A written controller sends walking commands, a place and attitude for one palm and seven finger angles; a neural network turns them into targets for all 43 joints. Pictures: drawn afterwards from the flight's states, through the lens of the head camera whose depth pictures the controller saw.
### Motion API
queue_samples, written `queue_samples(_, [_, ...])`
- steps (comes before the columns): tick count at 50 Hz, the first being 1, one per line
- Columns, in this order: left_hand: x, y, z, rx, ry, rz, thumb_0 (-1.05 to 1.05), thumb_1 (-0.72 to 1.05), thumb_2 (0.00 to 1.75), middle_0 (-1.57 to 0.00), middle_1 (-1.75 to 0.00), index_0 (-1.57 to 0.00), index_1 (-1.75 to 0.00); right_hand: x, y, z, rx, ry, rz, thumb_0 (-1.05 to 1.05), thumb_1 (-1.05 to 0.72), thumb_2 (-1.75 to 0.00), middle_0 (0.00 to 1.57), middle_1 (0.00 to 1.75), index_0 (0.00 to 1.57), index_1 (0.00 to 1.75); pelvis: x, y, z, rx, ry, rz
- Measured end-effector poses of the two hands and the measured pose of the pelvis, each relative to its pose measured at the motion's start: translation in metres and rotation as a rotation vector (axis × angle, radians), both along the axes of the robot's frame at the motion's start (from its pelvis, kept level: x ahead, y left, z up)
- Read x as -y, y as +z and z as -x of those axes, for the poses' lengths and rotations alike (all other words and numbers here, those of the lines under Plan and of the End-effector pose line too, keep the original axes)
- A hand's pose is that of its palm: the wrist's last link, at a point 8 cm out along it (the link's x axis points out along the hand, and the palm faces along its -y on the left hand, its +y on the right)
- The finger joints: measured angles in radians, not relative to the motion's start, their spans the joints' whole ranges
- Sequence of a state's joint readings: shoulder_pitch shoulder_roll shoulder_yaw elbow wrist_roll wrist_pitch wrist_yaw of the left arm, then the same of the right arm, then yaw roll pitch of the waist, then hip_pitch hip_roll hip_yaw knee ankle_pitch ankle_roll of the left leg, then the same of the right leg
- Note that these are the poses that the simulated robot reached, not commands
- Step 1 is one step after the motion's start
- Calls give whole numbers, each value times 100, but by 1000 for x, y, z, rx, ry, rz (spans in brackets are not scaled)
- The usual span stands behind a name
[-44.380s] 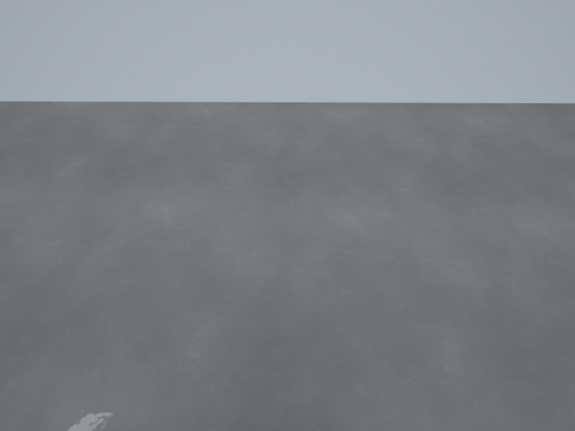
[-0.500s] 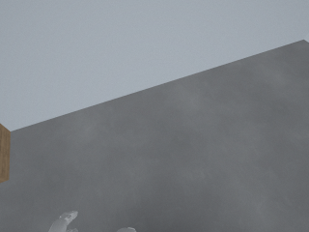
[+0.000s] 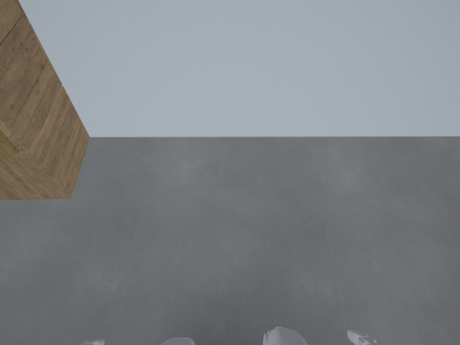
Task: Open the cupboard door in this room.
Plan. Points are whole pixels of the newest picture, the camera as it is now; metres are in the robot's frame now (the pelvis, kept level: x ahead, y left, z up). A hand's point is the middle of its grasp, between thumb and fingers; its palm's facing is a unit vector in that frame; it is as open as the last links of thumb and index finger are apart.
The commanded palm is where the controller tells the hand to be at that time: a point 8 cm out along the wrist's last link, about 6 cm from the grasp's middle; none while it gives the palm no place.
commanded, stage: turn to face it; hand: left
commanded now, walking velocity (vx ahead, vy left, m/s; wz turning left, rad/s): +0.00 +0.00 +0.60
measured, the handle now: out of the picture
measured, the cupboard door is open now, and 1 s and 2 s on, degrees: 44 44 44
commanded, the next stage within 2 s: take the last steps up to it in 1.18 s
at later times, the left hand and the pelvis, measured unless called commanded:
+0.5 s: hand out of the picture +0.02 +0.17 -0.16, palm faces +0.33 -0.92 -0.21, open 7.4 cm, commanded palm none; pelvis +0.01 -0.03 +0.00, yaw +20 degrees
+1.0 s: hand out of the picture -0.01 +0.19 -0.15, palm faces +0.57 -0.77 -0.29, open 7.3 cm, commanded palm none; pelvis +0.03 -0.04 +0.00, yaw +36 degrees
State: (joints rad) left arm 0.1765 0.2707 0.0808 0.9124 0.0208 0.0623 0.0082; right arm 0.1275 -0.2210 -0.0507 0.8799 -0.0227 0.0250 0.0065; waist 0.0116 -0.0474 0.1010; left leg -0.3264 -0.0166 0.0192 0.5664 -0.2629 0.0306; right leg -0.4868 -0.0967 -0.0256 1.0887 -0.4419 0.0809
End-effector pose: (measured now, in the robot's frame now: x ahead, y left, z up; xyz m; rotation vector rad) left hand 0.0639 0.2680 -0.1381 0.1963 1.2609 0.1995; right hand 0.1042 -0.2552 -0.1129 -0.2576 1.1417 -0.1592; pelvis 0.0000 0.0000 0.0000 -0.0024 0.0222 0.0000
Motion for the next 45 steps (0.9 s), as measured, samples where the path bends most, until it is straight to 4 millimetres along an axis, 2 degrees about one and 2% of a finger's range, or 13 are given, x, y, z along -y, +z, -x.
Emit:
queue_samples(5, [5,16,-10,65,27,-24,1,91,90,-19,-30,-20,-30,3,-6,6,-47,25,-28,0,-91,-90,20,30,20,30,10,5,-1,-2,54,10])
queue_samples(10, [23,22,-14,138,54,-57,1,91,90,-19,-30,-20,-30,19,-25,5,-89,47,-63,0,-91,-90,20,30,20,30,32,-4,-4,-6,119,-7])
queue_samples(12, [32,25,-7,147,72,-66,0,91,90,-19,-30,-20,-30,26,-30,1,-105,62,-68,1,-91,-90,20,30,20,30,37,-4,-3,3,149,-5])
queue_samples(16, [47,28,13,121,130,-46,0,91,90,-20,-30,-20,-30,30,-24,-14,-126,107,-64,1,-91,-90,20,30,20,30,41,3,-5,14,209,-18])
queue_samples(21, [58,20,41,80,206,3,0,91,90,-20,-30,-20,-30,18,-13,-41,-118,189,-52,1,-91,-90,20,29,20,30,40,8,-8,9,283,-34])
queue_samples(25, [52,4,71,54,289,37,0,91,90,-20,-30,-20,-30,-7,-8,-72,-81,286,-28,1,-91,-90,19,29,19,30,30,2,-8,7,342,-28])
queue_samples(27, [44,-9,88,36,335,49,0,91,90,-20,-30,-21,-30,-21,-10,-88,-37,335,-13,1,-91,-90,20,29,20,30,21,-8,-8,5,369,-11])
queue_samples(29, [35,-16,102,2,370,46,0,91,90,-20,-30,-20,-30,-34,-8,-98,-4,372,-3,1,-91,-90,20,29,20,30,18,-10,-6,7,389,-13])
queue_samples(31, [28,-14,111,-20,403,35,1,91,90,-20,-30,-20,-30,-42,-2,-103,13,399,5,0,-91,-90,20,29,20,30,17,-7,-5,7,409,-4])
queue_samples(38, [13,9,110,43,470,-12,1,91,90,-19,-30,-20,-30,-53,3,-105,-30,466,5,0,-91,-90,20,30,20,30,19,6,-9,5,483,20])
queue_samples(45, [25,21,96,113,509,-69,1,91,90,-19,-30,-20,-30,-43,-17,-115,-88,502,-29,0,-91,-90,20,30,20,30,37,0,-24,-3,564,8])
